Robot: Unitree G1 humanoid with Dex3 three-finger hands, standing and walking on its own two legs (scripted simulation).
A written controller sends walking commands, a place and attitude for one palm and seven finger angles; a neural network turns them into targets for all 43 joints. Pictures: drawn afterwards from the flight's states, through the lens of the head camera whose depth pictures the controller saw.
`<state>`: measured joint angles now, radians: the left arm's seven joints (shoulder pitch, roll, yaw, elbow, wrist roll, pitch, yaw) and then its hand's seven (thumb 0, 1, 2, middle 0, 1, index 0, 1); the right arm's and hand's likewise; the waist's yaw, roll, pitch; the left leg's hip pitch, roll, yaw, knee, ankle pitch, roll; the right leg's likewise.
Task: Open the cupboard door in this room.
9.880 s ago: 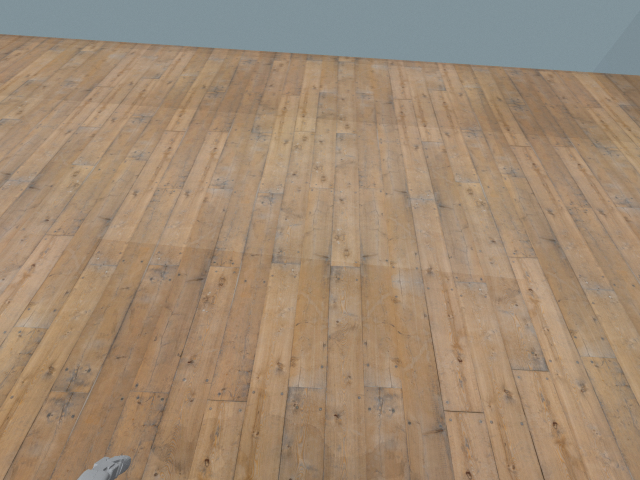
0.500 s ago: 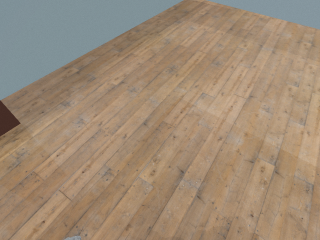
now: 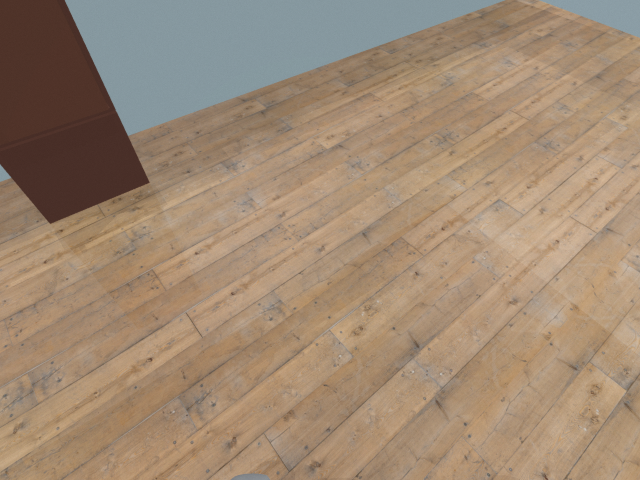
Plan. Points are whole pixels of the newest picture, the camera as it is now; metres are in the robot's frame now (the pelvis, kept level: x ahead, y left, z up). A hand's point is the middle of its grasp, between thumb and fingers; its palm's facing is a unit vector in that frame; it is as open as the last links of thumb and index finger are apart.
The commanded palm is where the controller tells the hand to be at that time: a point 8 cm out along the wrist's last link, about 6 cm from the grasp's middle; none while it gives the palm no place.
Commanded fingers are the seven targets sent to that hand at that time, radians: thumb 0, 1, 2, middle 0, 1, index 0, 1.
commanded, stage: stand and wait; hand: left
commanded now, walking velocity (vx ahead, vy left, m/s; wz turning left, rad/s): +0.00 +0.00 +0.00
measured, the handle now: out of the picture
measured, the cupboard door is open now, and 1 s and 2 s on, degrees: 0 0 0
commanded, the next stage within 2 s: turn or walk to find it in 0.24 s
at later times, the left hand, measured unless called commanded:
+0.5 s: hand out of the picture +0.01 +0.21 -0.17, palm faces +0.11 -0.96 -0.24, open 7.4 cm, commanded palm none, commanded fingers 0.00 0.90 0.90 -0.20 -0.30 -0.20 -0.30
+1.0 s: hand out of the picture -0.10 +0.21 -0.18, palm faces +0.22 -0.96 -0.18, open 7.4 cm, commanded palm none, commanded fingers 0.00 0.90 0.90 -0.20 -0.30 -0.20 -0.30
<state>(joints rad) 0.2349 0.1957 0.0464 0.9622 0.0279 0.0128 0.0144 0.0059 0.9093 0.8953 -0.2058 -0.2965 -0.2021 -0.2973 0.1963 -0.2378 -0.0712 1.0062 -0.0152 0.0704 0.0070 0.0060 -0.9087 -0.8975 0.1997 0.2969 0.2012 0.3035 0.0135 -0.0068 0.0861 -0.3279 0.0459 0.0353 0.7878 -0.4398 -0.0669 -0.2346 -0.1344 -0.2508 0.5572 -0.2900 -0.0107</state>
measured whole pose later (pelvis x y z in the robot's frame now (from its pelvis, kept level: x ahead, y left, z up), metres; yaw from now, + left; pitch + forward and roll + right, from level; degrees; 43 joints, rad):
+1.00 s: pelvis -0.07 +0.03 +0.00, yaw +9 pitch -3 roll +1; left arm 0.27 0.19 0.02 1.11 0.01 0.04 0.02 0.01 0.91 0.90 -0.20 -0.30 -0.20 -0.30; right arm 0.20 -0.15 -0.03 1.09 -0.02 0.00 -0.04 0.00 -0.93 -0.90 0.20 0.30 0.21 0.30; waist 0.03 -0.05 0.04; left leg -0.18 0.01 0.08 0.49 -0.27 0.01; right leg -0.24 -0.09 -0.09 0.64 -0.41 0.03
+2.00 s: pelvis -0.10 -0.04 +0.01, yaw +32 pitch -1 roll +3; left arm 0.27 0.16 0.03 0.98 0.02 -0.01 0.02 0.00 0.92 0.90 -0.20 -0.30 -0.20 -0.30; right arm 0.17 -0.26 -0.07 1.01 -0.03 0.08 0.00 0.00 -0.91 -0.90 0.20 0.30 0.20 0.30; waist 0.01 0.04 0.07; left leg -0.44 0.03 -0.03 1.07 -0.39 -0.08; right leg -0.16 -0.06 -0.20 0.49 -0.32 -0.06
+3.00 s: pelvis -0.08 -0.02 +0.01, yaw +54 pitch -1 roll +3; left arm 0.19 0.15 0.02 0.94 0.01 0.00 0.02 0.01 0.91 0.90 -0.20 -0.30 -0.20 -0.30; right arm 0.25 -0.25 -0.09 1.03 -0.03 0.08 0.01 0.00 -0.91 -0.90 0.20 0.30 0.20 0.30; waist -0.03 0.05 0.07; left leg -0.48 0.04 -0.04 1.15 -0.35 -0.08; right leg -0.20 -0.09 -0.21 0.49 -0.28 -0.05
